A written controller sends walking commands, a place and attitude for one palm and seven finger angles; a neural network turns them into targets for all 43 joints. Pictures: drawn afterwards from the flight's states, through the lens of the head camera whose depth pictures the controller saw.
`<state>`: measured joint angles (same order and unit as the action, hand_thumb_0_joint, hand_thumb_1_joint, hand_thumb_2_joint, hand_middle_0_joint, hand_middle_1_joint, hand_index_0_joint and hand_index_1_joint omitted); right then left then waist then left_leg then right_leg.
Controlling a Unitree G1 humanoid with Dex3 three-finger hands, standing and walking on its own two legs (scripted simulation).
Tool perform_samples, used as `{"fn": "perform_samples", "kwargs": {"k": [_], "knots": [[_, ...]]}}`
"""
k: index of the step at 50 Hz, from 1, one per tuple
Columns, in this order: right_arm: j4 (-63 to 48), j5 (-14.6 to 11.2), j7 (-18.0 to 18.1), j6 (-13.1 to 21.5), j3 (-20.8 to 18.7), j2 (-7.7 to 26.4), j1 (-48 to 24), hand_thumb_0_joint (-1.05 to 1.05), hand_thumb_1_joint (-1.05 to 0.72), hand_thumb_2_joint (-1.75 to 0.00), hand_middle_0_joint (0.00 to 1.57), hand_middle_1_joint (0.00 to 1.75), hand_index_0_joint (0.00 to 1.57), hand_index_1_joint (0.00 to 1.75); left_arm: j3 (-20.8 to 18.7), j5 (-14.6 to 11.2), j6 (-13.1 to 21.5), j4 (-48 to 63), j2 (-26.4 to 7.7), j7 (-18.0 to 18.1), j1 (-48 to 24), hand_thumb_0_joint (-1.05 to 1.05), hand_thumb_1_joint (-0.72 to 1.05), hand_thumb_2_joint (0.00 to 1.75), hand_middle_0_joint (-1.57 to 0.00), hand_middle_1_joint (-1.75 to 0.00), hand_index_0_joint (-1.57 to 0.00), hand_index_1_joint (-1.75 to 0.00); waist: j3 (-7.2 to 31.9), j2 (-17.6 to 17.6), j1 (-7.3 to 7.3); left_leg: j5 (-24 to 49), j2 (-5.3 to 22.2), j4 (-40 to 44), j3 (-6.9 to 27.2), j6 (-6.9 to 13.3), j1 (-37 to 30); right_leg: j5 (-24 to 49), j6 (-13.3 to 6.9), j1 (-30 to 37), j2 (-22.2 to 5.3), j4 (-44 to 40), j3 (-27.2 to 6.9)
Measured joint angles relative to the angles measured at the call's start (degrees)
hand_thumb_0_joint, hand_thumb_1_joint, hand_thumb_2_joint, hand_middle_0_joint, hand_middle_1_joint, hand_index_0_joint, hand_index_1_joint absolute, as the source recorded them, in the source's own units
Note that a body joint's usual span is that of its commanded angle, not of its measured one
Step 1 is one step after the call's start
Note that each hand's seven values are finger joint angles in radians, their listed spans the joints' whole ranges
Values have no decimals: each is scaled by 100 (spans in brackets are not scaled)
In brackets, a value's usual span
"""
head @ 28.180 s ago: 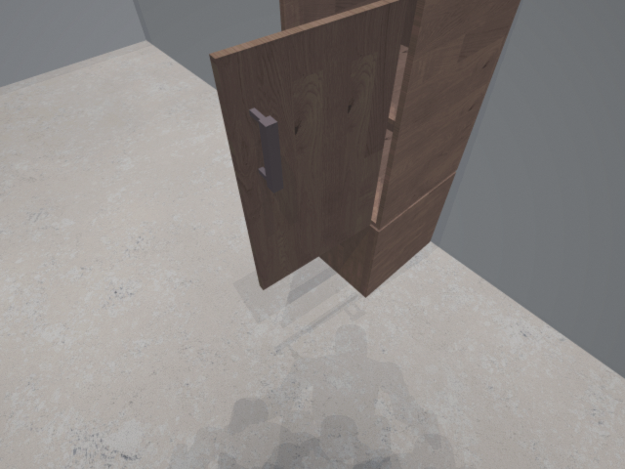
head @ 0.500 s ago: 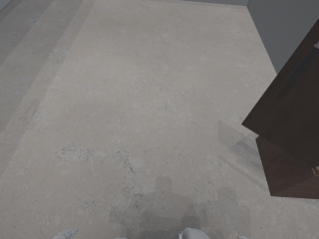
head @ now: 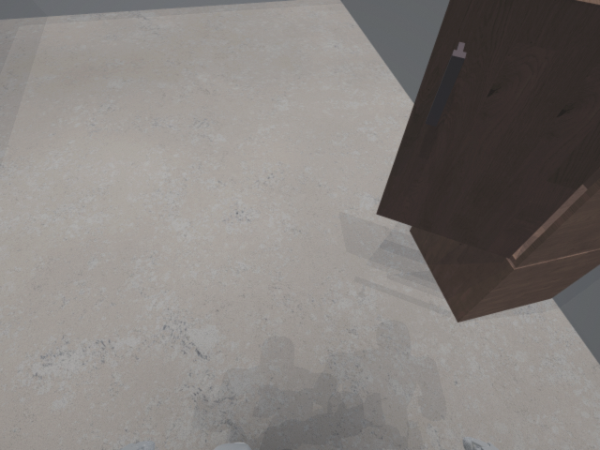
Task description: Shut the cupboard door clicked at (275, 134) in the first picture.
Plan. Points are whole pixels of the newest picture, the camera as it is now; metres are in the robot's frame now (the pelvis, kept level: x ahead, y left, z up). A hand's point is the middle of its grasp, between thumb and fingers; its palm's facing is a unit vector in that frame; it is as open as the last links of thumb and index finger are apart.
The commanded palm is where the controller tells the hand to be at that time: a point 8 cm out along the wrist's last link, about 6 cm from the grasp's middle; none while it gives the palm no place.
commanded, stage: turn to face it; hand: left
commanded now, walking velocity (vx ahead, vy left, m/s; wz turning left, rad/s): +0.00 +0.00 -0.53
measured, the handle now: (445, 85) +0.70 -0.22 +0.10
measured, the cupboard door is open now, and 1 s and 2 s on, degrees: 53 53 53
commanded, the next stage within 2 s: take the last steps up to it in 0.44 s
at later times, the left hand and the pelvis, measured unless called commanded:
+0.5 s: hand (211, 427) +0.16 +0.14 -0.14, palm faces -0.25 -0.93 -0.27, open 7.4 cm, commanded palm none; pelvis +0.01 -0.02 +0.00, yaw -14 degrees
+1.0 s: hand (253, 388) +0.22 +0.09 -0.15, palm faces -0.40 -0.90 -0.17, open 7.4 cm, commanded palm none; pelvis +0.07 -0.07 +0.02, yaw -23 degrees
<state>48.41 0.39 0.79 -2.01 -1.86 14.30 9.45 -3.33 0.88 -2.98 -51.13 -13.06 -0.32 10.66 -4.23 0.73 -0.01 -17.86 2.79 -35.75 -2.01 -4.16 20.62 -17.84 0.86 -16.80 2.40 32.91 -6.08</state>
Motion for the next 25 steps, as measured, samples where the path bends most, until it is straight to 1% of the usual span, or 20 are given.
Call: {"fn": "perform_samples", "kwargs": {"k": [1,2,3,4,6,8,10,14,16,18,19,20,21,22,24,25], "knots": [[-13,28,7,57,18,-24,13,1,-91,-90,20,30,20,30,-20,-27,-32,-5,-33,-8,-5,1,91,90,-20,-30,-20,-30,23,39,-1,155,-3,127,-43,236,-30,-123,-12,-123,19,243,-40],[-29,53,10,83,50,-67,16,1,-91,-90,20,30,20,30,-40,-37,-60,-13,-83,-14,-30,1,91,90,-20,-30,-20,-30,-2,107,18,141,9,36,-132,379,-18,-530,-14,-284,12,690,-10],[-36,80,14,109,91,-109,28,1,-91,-90,20,30,20,30,-60,-25,-80,-29,-130,-22,-53,1,91,90,-20,-30,-20,-30,-26,150,33,91,49,-8,-221,451,-44,-879,9,-473,19,1264,62],[-42,103,23,127,127,-148,58,1,-91,-90,20,30,20,30,-85,-11,-96,-49,-170,-39,-77,1,91,90,-20,-30,-20,-30,-42,170,36,64,95,24,-293,477,-99,-1055,39,-656,18,1850,159],[-43,131,43,132,169,-209,138,1,-91,-90,20,30,20,30,-140,-2,-114,-68,-226,-86,-124,1,91,90,-20,-30,-20,-30,-69,170,37,109,179,224,-416,469,-258,-1049,112,-920,-52,2730,370],[-12,145,59,123,181,-241,211,1,-91,-90,20,30,21,30,-172,-5,-126,-60,-247,-121,-164,1,91,90,-20,-29,-20,-30,-85,120,31,198,265,439,-523,452,-401,-960,167,-1007,-164,3016,556],[48,150,63,116,169,-253,272,1,-91,-90,20,30,21,30,-182,-8,-140,-38,-243,-138,-196,1,91,90,-19,-29,-19,-30,-92,46,20,251,357,584,-635,436,-509,-923,194,-953,-260,2828,681],[196,156,39,97,103,-225,392,1,-90,-90,20,30,21,30,-151,-2,-136,-36,-192,-144,-296,1,91,90,-19,-29,-19,-30,-98,-109,-74,214,519,601,-843,355,-602,-882,149,-599,-361,1817,841],[282,150,19,72,61,-177,459,1,-90,-90,20,30,21,30,-116,-3,-107,-37,-146,-138,-356,1,91,90,-19,-29,-19,-30,-94,-196,-131,129,595,470,-925,293,-590,-684,92,-332,-351,1181,913],[367,119,-4,34,16,-123,568,1,-90,-90,20,30,21,30,-64,2,-31,-3,-120,-134,-370,1,91,90,-19,-29,-19,-30,-46,-234,-164,-33,645,192,-996,205,-521,4,-2,84,-345,219,960],[412,91,-16,3,-11,-92,616,1,-90,-90,20,30,21,30,-44,17,37,5,-108,-115,-361,1,91,90,-19,-29,-19,-30,3,-234,-169,-147,656,-37,-1011,171,-425,-71,-89,208,-344,-37,912],[476,70,-14,-56,-46,-20,605,1,-90,-90,20,30,21,30,-14,21,93,-30,-34,-82,-385,1,91,90,-19,-29,-19,-30,-7,-345,-189,-559,651,-423,-820,145,-277,-180,-144,176,-290,43,914],[542,59,6,-126,-74,41,578,1,-91,-90,20,30,21,30,21,21,133,-52,44,-53,-387,1,91,90,-19,-29,-19,-30,-12,-430,-209,-928,560,-908,-563,133,-93,-227,-175,155,-262,110,910],[600,52,29,-182,-93,81,545,1,-91,-90,20,30,21,30,47,20,162,-66,112,-20,-365,1,91,90,-19,-29,-19,-30,-8,-466,-210,-1128,441,-1404,-365,122,89,-220,-192,160,-256,106,875],[670,45,48,-212,-104,116,481,1,-91,-90,20,30,20,30,82,15,176,-105,212,43,-300,0,91,90,-19,-29,-20,-30,-3,-464,-205,-1101,264,-2140,-169,77,371,-107,-191,243,-256,-46,785],[678,44,45,-204,-102,114,457,1,-91,-90,20,30,20,30,96,13,172,-131,245,63,-264,0,91,90,-20,-29,-20,-30,5,-442,-205,-1012,214,-2313,-138,51,461,-49,-195,291,-256,-140,742]]}}
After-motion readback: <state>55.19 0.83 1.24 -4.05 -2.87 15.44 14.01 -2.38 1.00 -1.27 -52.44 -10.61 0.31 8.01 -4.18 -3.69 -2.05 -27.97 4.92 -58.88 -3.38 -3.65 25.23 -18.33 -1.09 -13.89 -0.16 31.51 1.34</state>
